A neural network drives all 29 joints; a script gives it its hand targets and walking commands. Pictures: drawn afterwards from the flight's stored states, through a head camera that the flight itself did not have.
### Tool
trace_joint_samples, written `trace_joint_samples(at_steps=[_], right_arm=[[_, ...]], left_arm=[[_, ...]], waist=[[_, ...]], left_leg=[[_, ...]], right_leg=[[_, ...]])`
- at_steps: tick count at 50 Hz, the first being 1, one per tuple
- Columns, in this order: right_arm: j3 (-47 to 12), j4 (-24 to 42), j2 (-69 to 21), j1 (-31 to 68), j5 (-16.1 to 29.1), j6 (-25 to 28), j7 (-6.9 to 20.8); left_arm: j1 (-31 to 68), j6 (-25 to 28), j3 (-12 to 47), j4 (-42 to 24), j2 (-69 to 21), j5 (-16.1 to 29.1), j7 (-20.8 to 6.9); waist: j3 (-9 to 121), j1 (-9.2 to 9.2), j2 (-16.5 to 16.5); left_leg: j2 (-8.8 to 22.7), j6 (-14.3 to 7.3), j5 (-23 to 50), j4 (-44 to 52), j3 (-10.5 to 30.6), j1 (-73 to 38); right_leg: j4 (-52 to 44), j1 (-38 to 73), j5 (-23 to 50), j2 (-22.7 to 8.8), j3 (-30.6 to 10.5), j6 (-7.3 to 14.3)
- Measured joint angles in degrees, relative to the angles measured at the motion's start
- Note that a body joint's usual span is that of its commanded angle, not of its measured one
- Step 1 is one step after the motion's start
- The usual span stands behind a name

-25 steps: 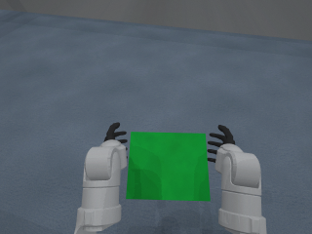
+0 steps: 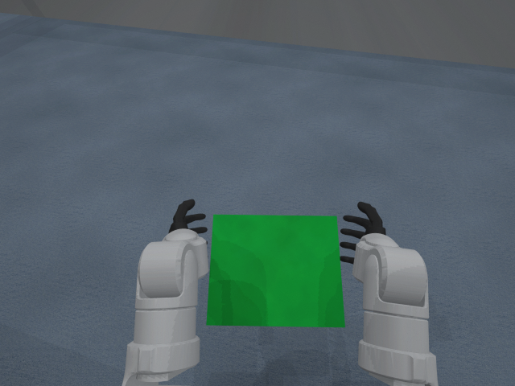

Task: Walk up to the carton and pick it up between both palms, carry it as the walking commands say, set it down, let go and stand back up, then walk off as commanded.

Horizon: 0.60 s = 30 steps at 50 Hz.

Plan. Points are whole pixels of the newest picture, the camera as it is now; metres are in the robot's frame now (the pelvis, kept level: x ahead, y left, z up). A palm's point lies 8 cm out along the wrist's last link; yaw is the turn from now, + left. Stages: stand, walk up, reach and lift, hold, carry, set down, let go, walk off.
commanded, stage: carry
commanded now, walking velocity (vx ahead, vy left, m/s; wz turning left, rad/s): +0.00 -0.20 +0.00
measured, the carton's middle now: (273, 272) +0.33 +0.01 -0.03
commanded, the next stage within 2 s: none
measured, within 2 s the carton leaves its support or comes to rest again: neither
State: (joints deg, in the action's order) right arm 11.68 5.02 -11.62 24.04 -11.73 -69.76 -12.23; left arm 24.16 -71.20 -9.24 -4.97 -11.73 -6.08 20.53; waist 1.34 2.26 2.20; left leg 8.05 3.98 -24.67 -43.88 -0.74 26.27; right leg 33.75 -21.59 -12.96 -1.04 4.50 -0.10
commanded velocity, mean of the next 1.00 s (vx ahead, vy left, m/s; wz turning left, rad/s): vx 0.00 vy -0.20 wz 0.00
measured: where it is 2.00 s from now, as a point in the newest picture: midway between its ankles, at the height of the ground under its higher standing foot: outside the picture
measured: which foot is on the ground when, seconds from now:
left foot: up 0.00-0.16, down 0.18-0.46, up 0.48-0.68, down 0.70-0.96, up 0.98-1.00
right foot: down 0.00-0.20, up 0.22-0.44, down 0.46-0.72, up 0.74-0.94, down 0.96-1.00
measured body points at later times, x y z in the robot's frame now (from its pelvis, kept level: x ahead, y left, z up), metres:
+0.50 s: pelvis -0.09 -0.12 +0.00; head -0.08 -0.13 +0.45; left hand +0.22 +0.03 +0.09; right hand +0.24 -0.25 +0.08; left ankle -0.04 +0.05 -0.72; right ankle -0.05 -0.25 -0.73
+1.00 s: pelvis -0.18 -0.24 +0.00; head -0.17 -0.25 +0.45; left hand +0.13 -0.09 +0.09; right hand +0.15 -0.37 +0.08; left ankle -0.13 -0.07 -0.72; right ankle -0.13 -0.37 -0.73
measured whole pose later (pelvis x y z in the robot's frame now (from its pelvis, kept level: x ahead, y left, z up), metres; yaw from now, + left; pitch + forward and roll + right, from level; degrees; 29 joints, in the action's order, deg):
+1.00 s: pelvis -0.18 -0.24 +0.00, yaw +0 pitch +1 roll -2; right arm 11.3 4.4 -12.0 25.1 -11.5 -69.9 -13.3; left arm 24.3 -70.8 -9.8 -5.4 -11.8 -6.7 20.7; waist 1.1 2.2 2.7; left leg 9.6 4.2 -18.0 -38.6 -1.5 24.1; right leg 32.7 -20.7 -12.8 -0.4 4.3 -0.8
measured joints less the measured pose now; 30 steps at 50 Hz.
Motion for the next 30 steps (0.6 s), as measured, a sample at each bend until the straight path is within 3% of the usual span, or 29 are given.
trace_joint_samples(at_steps=[3, 5, 8, 10, 13, 16, 19, 22, 24, 27, 30], right_arm=[[-0.13, 0.46, 0.57, -1.42, 1.73, -0.93, -1.58], [-0.65, 1.31, 0.72, -1.76, 3.28, -1.3, -3.81], [-1.08, 1.99, 0.63, -1.51, 4.81, -1.13, -6.33], [-1.39, 1.6, 0.38, -1.02, 5.21, -0.81, -7.11], [-1.6, -0.5, 0.18, -0.57, 5.02, -0.43, -6.39], [-1.27, -1.45, 0.07, -0.33, 4.17, -0.61, -4.14], [-1.18, -0.88, -0.27, 0.52, 2.81, -0.37, -2.73], [-0.88, -0.53, -0.66, 1.5, 1.08, -0.09, -1.72], [-0.41, -0.4, -0.58, 1.5, 0.12, 0.15, -0.85], [0.14, -0.09, 0.16, -0.43, 0.37, -0.39, -0.23], [-0.34, 0.73, 0.63, -1.56, 2.47, -1.29, -2.58]], left_arm=[[0.04, -0.67, 0.19, 1.34, 0.0, -0.21, -1.17], [0.15, -0.62, 0.2, 1.41, -0.05, -0.88, -2.19], [0.26, -0.23, 0.29, 0.89, -0.11, -2.25, -3.6], [0.2, -0.04, 0.39, 0.55, 0.08, -3.27, -4.11], [-1.34, 0.19, -0.04, 0.46, 0.54, -3.8, -5.25], [-1.9, -0.58, -0.21, -0.3, 0.83, -2.8, -4.07], [-1.21, -0.54, -0.27, -1.43, 0.58, -1.67, -1.36], [-0.15, -0.17, -0.89, -1.79, 0.14, -0.85, 0.17], [0.21, 0.28, -0.77, -1.19, -0.07, -0.57, 0.32], [0.15, -0.23, 0.0, 0.53, -0.04, 0.03, -0.17], [0.21, -0.69, 0.11, 1.4, -0.07, -0.56, -1.47]], waist=[[0.19, -1.64, -1.04], [0.28, -2.77, -1.41], [0.6, -3.93, -2.04], [0.77, -4.38, -3.18], [0.46, -3.96, -3.55], [0.08, -2.63, -2.92], [-0.4, -1.34, -1.96], [-0.38, -0.26, -0.76], [-0.47, 0.21, 0.46], [-0.06, -0.45, -0.53], [0.18, -2.16, -1.35]], left_leg=[[-3.28, -1.21, -3.86, -9.61, -1.5, 2.25], [-4.56, -1.62, -3.16, -9.48, -3.2, 1.48], [-6.06, -2.92, -0.66, 0.27, -5.04, -3.41], [-6.24, -4.3, 6.47, 9.21, -5.86, -7.07], [-4.76, -5.03, 8.12, 9.22, -5.46, -6.74], [-2.84, -3.72, 9.47, 10.88, -4.76, -7.01], [-0.95, -2.08, 10.76, 10.86, -3.66, -5.99], [0.93, -0.06, 11.09, 9.09, -2.22, -4.01], [1.96, 0.72, 10.12, 6.76, -0.83, -2.36], [-1.23, -0.57, -2.36, -3.37, -0.32, 0.8], [-3.89, -1.5, -3.41, -9.32, -2.45, 1.67]], right_leg=[[-0.72, -1.05, 0.3, -0.33, 0.29, 1.75], [-1.55, -1.75, 1.51, -0.01, 0.59, 2.39], [-1.82, -2.98, 2.75, 1.09, 1.13, 3.24], [-0.87, -3.91, 2.93, 1.77, 1.47, 3.6], [8.0, -6.47, -6.8, 2.98, -0.63, 1.17], [15.18, -7.45, -8.3, 2.15, -2.68, -0.51], [12.27, -4.82, -9.1, 0.04, -2.79, -1.89], [1.47, 1.02, -6.12, -0.85, -1.4, -2.66], [-1.97, 1.87, 0.49, 0.21, -0.36, -1.86], [-0.05, -0.3, -0.16, -0.11, 0.01, 0.81], [-1.37, -1.2, 1.04, -0.11, 0.39, 2.11]])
